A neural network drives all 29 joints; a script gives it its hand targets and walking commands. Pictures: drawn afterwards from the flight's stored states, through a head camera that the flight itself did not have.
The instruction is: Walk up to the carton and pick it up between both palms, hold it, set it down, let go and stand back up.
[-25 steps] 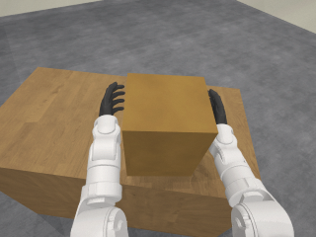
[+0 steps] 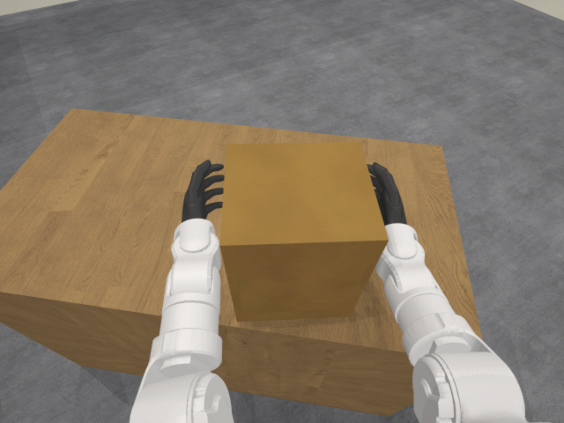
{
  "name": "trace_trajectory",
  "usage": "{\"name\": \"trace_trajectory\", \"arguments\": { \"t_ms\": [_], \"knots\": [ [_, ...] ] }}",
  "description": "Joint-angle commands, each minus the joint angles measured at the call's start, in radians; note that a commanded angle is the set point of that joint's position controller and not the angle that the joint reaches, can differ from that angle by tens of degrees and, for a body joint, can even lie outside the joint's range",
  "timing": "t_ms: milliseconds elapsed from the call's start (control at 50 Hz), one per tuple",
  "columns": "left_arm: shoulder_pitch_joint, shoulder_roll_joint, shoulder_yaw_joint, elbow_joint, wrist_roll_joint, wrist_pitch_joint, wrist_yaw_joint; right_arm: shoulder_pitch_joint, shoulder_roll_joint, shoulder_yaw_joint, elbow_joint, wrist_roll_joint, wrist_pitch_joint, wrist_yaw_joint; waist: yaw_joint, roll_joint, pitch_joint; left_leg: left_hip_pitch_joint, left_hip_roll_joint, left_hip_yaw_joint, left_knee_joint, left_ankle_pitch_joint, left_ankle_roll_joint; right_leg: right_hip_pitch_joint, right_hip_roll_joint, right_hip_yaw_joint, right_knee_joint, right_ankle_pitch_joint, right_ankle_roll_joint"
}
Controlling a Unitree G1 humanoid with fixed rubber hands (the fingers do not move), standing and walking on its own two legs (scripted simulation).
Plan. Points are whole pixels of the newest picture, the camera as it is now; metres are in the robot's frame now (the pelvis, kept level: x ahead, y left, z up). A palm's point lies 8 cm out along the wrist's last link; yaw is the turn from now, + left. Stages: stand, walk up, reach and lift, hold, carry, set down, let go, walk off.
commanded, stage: set down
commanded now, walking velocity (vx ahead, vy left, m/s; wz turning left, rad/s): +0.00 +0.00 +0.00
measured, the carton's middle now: (293, 238) +0.37 +0.05 +0.03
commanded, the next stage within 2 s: none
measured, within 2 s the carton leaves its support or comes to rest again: rests again in 0.64 s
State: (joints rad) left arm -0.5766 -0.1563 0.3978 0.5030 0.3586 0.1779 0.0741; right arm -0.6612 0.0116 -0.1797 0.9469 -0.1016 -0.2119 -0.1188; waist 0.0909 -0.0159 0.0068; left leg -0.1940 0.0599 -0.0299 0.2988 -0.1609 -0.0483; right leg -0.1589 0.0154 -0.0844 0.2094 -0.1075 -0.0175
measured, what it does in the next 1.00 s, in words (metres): stands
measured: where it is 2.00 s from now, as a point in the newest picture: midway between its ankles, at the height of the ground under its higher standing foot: outside the picture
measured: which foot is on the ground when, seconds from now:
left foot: down 0.00-1.00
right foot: down 0.00-1.00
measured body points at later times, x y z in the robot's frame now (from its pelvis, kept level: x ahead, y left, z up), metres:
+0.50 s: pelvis +0.00 +0.00 +0.00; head +0.04 +0.01 +0.45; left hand +0.37 +0.19 +0.05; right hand +0.41 -0.09 +0.05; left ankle -0.01 +0.15 -0.75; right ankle +0.00 -0.11 -0.75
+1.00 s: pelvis +0.00 +0.00 +0.00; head +0.06 +0.00 +0.45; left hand +0.37 +0.19 +0.03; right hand +0.41 -0.10 +0.03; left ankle -0.01 +0.15 -0.75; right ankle +0.00 -0.11 -0.75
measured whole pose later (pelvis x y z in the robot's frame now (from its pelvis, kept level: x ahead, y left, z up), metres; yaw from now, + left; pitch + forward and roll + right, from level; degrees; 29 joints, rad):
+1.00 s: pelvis +0.00 +0.00 +0.00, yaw -2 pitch +7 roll -1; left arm -0.58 -0.16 0.51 0.79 0.34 -0.17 0.09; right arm -0.67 0.02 -0.32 1.11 -0.28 -0.40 -0.11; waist 0.13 0.01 -0.02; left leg -0.26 0.06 0.01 0.28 -0.15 -0.04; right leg -0.25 0.01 -0.05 0.21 -0.09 -0.01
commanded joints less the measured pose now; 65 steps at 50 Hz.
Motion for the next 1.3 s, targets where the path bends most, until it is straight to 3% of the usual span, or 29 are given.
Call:
{"name": "trace_trajectory", "arguments": {
  "t_ms": [0, 140, 220, 420, 580, 760, 860, 880, 1080, 1280],
  "knots": [
    [-0.492, -0.531, -0.396, -0.040, -0.041, -0.077, -0.119, -0.620, 0.522, 0.268, -0.182, -0.042, -0.066, 0.119, 0.002, 0.009, -0.506, 0.084, -0.063, 0.123, 0.028, 0.436, -0.003, 0.288, 0.018, -0.024, 0.059, 0.345, 0.026],
    [-0.499, -0.541, -0.384, -0.008, -0.039, -0.121, -0.115, -0.621, 0.536, 0.260, -0.155, -0.060, -0.089, 0.121, 0.015, 0.012, -0.525, 0.065, -0.061, 0.128, 0.026, 0.438, -0.002, 0.286, 0.018, -0.018, 0.061, 0.350, 0.023],
    [-0.522, -0.548, -0.385, 0.018, -0.038, -0.158, -0.105, -0.601, 0.537, 0.226, -0.102, -0.087, -0.098, 0.126, 0.004, 0.021, -0.519, 0.079, -0.057, 0.127, 0.026, 0.438, -0.010, 0.250, 0.022, -0.021, 0.052, 0.302, 0.014],
    [-0.523, -0.541, -0.329, 0.108, -0.014, -0.225, -0.094, -0.583, 0.546, 0.161, -0.027, -0.140, -0.123, 0.140, 0.023, 0.021, -0.496, 0.057, -0.056, 0.142, 0.013, 0.400, -0.006, 0.225, 0.019, -0.017, 0.034, 0.213, 0.005],
    [-0.536, -0.524, -0.300, 0.162, -0.011, -0.293, -0.087, -0.584, 0.556, 0.127, 0.008, -0.192, -0.153, 0.144, 0.031, 0.004, -0.514, 0.004, -0.055, 0.149, 0.003, 0.357, 0.004, 0.232, 0.012, -0.007, 0.042, 0.200, 0.010],
    [-0.486, -0.522, -0.294, 0.211, -0.001, -0.358, -0.078, -0.539, 0.570, 0.123, 0.062, -0.219, -0.194, 0.138, 0.030, 0.008, -0.523, -0.015, -0.056, 0.148, 0.021, 0.408, -0.003, 0.235, 0.019, -0.003, 0.056, 0.265, 0.006],
    [-0.461, -0.501, -0.262, 0.249, 0.010, -0.378, -0.087, -0.516, 0.573, 0.118, 0.088, -0.234, -0.202, 0.134, 0.040, -0.009, -0.487, -0.058, -0.060, 0.154, 0.007, 0.364, 0.007, 0.247, 0.011, 0.005, 0.061, 0.264, 0.015],
    [-0.406, -0.466, -0.213, 0.296, 0.023, -0.373, -0.097, -0.494, 0.568, 0.144, 0.098, -0.240, -0.204, 0.135, 0.051, -0.043, -0.430, -0.073, -0.062, 0.174, -0.009, 0.332, 0.016, 0.256, 0.008, 0.007, 0.058, 0.286, 0.025],
    [-0.369, -0.442, -0.160, 0.312, 0.048, -0.388, -0.100, -0.443, 0.546, 0.074, 0.150, -0.282, -0.216, 0.133, 0.064, -0.029, -0.371, -0.090, -0.065, 0.188, -0.032, 0.278, 0.023, 0.209, 0.007, 0.008, 0.029, 0.143, 0.014],
    [-0.323, -0.436, -0.133, 0.303, 0.078, -0.382, -0.096, -0.402, 0.537, 0.019, 0.163, -0.311, -0.211, 0.144, 0.064, -0.016, -0.342, -0.090, -0.069, 0.192, -0.030, 0.286, 0.027, 0.176, 0.009, 0.008, 0.016, 0.085, 0.006]
  ]
}}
